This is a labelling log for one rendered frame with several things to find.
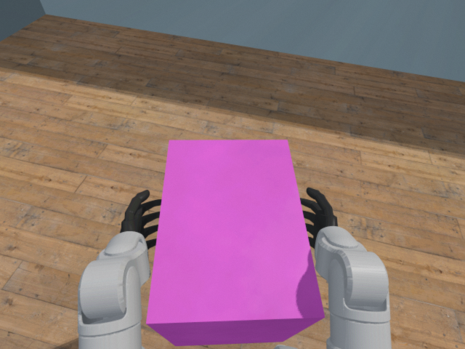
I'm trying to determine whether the robot left forearm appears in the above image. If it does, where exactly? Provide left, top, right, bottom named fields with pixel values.
left=78, top=231, right=150, bottom=349

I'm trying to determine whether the left robot hand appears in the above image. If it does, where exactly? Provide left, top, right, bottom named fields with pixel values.
left=120, top=190, right=161, bottom=250

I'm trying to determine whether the carton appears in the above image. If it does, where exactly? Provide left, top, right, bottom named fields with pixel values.
left=146, top=140, right=325, bottom=346

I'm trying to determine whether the right robot hand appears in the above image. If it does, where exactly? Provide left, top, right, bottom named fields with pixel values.
left=300, top=188, right=338, bottom=248

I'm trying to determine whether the robot right forearm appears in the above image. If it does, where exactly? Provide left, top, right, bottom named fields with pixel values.
left=315, top=226, right=392, bottom=349

